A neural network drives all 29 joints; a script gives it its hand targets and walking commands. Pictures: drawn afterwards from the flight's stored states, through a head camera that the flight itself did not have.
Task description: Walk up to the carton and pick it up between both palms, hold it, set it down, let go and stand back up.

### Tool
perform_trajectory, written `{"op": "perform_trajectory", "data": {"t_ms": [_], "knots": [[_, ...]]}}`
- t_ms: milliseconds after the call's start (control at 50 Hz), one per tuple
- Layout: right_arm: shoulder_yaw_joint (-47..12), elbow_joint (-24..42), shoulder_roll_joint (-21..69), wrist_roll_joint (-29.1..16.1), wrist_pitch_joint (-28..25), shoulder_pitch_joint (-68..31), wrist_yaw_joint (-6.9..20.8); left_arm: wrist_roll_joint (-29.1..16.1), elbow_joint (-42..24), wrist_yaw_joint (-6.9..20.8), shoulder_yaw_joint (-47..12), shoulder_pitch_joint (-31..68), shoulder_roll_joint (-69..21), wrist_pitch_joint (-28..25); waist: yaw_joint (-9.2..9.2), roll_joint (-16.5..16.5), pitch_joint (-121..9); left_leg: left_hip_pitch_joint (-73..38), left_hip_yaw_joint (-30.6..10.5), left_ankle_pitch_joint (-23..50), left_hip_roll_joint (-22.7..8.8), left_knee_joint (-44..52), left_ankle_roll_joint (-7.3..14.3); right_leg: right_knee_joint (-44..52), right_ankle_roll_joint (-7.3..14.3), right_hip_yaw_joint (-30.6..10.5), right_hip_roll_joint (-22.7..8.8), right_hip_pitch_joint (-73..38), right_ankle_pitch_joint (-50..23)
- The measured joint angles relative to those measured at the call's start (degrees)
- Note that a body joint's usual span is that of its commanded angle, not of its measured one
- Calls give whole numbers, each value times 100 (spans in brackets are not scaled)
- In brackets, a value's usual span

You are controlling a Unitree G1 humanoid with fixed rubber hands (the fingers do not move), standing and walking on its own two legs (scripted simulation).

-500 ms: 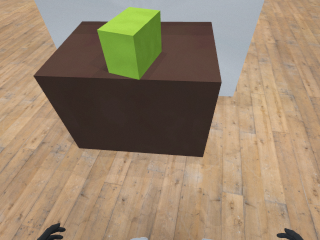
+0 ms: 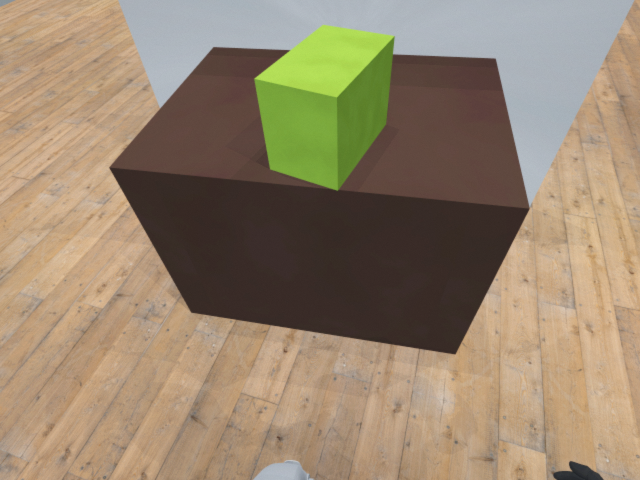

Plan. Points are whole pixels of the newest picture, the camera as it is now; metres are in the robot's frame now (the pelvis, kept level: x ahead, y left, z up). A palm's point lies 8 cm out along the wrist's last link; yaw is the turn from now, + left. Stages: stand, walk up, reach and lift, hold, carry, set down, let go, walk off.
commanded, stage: walk up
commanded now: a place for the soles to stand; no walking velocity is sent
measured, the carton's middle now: (330, 105) +0.84 +0.04 +0.03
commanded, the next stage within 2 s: none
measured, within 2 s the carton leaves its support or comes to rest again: neither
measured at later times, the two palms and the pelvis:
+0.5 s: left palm out of the picture +0.13 +0.36 -0.04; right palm (552, 408) +0.24 -0.27 -0.08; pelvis +0.13 +0.04 +0.01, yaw +2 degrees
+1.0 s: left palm (86, 330) +0.33 +0.40 -0.05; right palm (499, 353) +0.33 -0.23 -0.09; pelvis +0.23 +0.08 +0.00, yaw -1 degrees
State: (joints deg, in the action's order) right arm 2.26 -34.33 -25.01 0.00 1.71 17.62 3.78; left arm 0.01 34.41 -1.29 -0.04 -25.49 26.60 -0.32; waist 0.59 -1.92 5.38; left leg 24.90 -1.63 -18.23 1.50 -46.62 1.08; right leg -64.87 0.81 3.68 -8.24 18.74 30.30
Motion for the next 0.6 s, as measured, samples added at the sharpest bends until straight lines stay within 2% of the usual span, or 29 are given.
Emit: {"op": "perform_trajectory", "data": {"t_ms": [40, 100, 160, 200, 220, 240, 280, 340, 400, 500, 540, 560, 600], "knots": [[1, 2, 74, 0, 8, 4, -8, 0, -4, 35, 0, 262, 2, -3, 4, 53, -4, -130, 17, -18, 1, 106, 2, -247, 66, -7, 194, 325, 5], [2, 2, 60, 0, 8, 5, -36, 0, -7, 72, 1, 549, 4, -91, 5, 86, -9, -315, 58, -69, 1, 230, 19, 41, 110, -16, 356, 583, 8], [2, 3, -17, 0, 2, 5, -38, 0, -6, 52, 1, 674, 5, -159, 8, 89, -58, -391, 112, -190, 2, 241, 22, 783, 121, -21, 397, 610, 10], [1, 3, -64, 1, 8, 6, -38, -1, -9, 25, 1, 647, 10, -216, 11, 91, -90, -387, 160, -319, 6, 151, 22, 1699, 161, -28, 419, 438, -205], [2, -2, -95, 1, 24, 6, -38, -1, -4, -2, 1, 614, -2, -251, 6, 44, -68, -391, 146, -435, -19, 14, 22, 1940, 142, -10, 447, 347, -784], [2, -5, -121, 1, 68, 5, -38, -1, 0, -33, 0, 564, -45, -266, 7, -49, -45, -394, 38, -588, -26, -206, 23, 1888, 66, 34, 489, 294, -984], [1, -3, -74, 1, 136, 4, -39, 0, 3, -106, 1, 353, -100, -269, 10, -130, -98, -263, -73, -972, -3, -939, 22, 1803, -38, 78, 509, 157, -822], [2, 2, -56, 1, 141, 6, -38, 0, 0, -158, 0, 26, -112, -268, 8, -136, -133, -20, -135, -1048, -6, -1679, 22, 1967, -72, 76, 385, -144, -633], [3, 3, -159, 0, 126, 7, -38, 0, -1, -175, -1, -210, -111, -270, 6, -144, -120, 157, -216, -1032, -8, -1632, 22, 2172, -209, 78, 162, -396, -599], [1, 5, -270, 0, 126, 4, -38, 0, -1, -169, -1, -481, -65, -250, 25, -161, -81, 206, -185, -784, -99, -639, 22, 2234, -486, 87, -138, -613, -408], [1, 7, -271, 0, 120, 6, -38, 0, -1, -150, -2, -494, -34, -181, 23, -166, -79, 125, -125, -387, -106, 91, 22, 2135, -596, 97, -215, -613, -270], [0, 4, -261, 0, 99, 4, -38, 0, 2, -138, 0, -463, -4, -144, 26, -146, -32, 73, -87, 178, -89, 258, -3, 1997, -560, 86, -260, -616, -157], [2, 0, -216, 0, 21, 3, -38, 0, 6, -120, -2, -354, -8, -52, 30, -83, 114, 56, 30, 133, -32, -107, -33, 1249, -297, -40, -321, -434, -48]]}}
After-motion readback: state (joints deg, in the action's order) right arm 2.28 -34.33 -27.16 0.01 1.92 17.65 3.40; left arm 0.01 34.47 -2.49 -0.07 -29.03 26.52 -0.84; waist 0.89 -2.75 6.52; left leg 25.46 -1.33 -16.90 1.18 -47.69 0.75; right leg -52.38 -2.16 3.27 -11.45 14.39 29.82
